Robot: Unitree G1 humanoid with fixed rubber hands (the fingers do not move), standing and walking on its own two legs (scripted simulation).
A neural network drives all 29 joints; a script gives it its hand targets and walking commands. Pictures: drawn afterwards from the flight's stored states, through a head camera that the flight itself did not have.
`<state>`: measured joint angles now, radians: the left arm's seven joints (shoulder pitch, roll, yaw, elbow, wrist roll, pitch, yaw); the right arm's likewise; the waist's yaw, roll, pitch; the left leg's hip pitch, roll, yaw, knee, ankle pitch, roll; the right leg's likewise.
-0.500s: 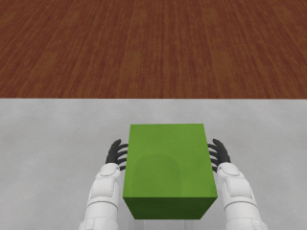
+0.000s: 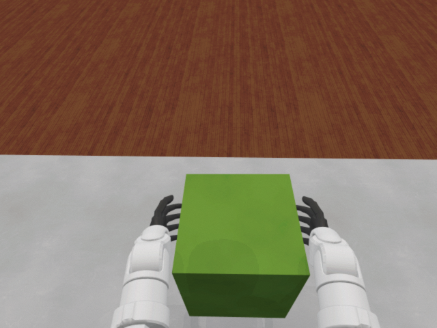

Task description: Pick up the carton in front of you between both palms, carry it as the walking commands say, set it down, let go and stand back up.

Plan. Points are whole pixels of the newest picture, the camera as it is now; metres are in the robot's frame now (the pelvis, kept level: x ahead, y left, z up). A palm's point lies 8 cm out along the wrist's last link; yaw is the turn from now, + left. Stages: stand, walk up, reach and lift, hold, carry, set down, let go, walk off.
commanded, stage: reach and lift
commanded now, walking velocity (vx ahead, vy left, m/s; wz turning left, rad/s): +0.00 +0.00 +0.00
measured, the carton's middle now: (237, 248) +0.32 +0.00 -0.05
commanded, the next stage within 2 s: hold in 0.66 s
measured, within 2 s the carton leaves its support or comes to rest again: neither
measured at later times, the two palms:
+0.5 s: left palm (158, 227) +0.31 +0.15 +0.04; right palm (317, 228) +0.31 -0.15 +0.04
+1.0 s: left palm (153, 230) +0.30 +0.15 +0.05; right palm (319, 231) +0.29 -0.15 +0.05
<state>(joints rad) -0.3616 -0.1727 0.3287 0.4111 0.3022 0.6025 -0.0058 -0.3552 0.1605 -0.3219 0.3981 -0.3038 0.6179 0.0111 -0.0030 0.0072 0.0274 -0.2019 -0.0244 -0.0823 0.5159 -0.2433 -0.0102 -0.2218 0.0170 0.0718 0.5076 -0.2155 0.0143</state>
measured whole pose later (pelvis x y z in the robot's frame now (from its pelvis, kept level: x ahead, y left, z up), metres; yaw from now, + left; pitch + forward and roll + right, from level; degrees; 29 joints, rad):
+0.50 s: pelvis +0.03 +0.00 +0.01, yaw +0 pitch -5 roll +0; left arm -0.25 -0.15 0.23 0.29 0.27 0.67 -0.01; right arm -0.24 0.15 -0.22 0.28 -0.27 0.68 0.00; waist 0.00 0.00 0.02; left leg -0.09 -0.02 -0.09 0.39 -0.22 -0.01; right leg -0.11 0.02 0.07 0.38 -0.19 0.01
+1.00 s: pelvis +0.01 +0.00 +0.01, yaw +0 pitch -8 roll +0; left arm -0.26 -0.15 0.22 0.22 0.26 0.76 -0.01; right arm -0.25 0.15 -0.21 0.22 -0.26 0.77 0.00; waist 0.00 0.00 0.04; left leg -0.05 -0.02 -0.08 0.39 -0.21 -0.01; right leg -0.07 0.01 0.07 0.38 -0.18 0.01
